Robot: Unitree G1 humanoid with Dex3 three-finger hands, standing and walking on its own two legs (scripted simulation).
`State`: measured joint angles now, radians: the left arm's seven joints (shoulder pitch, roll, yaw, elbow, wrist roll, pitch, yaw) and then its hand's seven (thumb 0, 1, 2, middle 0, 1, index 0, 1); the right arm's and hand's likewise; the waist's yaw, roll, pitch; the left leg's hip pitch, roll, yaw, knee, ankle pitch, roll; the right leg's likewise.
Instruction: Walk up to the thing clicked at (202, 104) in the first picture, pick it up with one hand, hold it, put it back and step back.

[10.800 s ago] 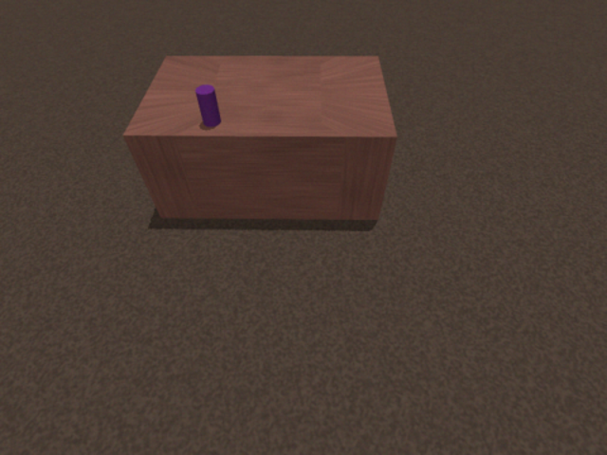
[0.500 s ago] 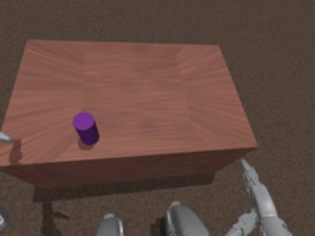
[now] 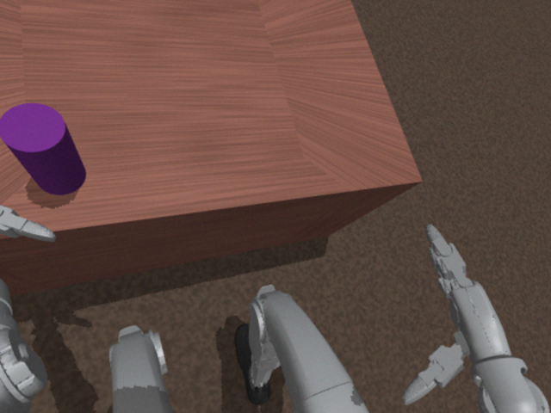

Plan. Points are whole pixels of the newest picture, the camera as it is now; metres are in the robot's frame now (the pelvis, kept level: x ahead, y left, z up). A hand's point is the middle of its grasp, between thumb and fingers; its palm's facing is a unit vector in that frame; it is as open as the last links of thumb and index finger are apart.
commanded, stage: close in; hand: left
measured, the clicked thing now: (48, 154) +0.51 +0.19 -0.07
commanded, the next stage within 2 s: close in 0.62 s
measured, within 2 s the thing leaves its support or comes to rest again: leaves its support in 1.88 s
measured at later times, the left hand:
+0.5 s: hand (52, 167) +0.49 +0.19 -0.07, palm faces +0.13 -0.99 +0.03, open 17.5 cm
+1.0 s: hand (51, 171) +0.48 +0.19 -0.07, palm faces +0.17 -0.99 -0.01, open 16.8 cm
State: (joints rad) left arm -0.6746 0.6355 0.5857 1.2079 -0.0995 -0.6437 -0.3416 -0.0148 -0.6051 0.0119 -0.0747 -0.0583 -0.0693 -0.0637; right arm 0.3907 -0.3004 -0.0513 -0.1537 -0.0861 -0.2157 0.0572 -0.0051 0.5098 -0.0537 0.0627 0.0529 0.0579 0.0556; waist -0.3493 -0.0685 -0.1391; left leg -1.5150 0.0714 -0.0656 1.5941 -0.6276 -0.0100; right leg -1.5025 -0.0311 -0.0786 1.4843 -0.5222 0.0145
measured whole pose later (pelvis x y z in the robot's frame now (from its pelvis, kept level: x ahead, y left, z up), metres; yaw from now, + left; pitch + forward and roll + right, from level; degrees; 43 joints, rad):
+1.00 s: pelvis +0.00 +0.00 -0.01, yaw +1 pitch +31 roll -4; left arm -0.64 0.48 0.46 1.09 0.00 -0.69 -0.01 -0.01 -0.61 0.02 -0.29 -0.17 -0.30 -0.16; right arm 0.46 -0.31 -0.14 -0.39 -0.07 -0.06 0.11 0.00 0.49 -0.05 0.07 0.05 0.06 0.05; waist -0.35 -0.06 -0.16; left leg -1.54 0.06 -0.05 1.64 -0.65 -0.01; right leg -1.53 -0.04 -0.06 1.55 -0.55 0.02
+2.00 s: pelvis +0.00 +0.00 +0.00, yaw +0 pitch +30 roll -5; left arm -0.68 0.49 0.44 1.07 0.01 -0.61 -0.01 0.01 -0.28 1.10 -0.75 -1.04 -0.77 -1.05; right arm 0.48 -0.30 -0.11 -0.41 -0.05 -0.05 0.11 0.00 0.50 -0.06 0.06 0.05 0.06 0.06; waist -0.37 -0.05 -0.16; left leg -1.50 0.06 -0.05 1.61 -0.64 0.00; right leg -1.49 -0.04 -0.06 1.50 -0.53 0.03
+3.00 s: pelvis +0.01 +0.00 +0.05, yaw +1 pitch +25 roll -3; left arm -0.66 0.41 0.41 1.06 -0.04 -0.57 -0.04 0.00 -0.37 1.20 -0.76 -1.09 -0.78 -1.10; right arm 0.46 -0.28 -0.08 -0.27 -0.05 -0.02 0.07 -0.01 0.51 -0.06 0.06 0.05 0.06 0.05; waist -0.29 -0.03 -0.14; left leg -1.26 0.06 -0.02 1.40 -0.59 -0.01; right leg -1.27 -0.03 -0.04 1.32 -0.49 0.02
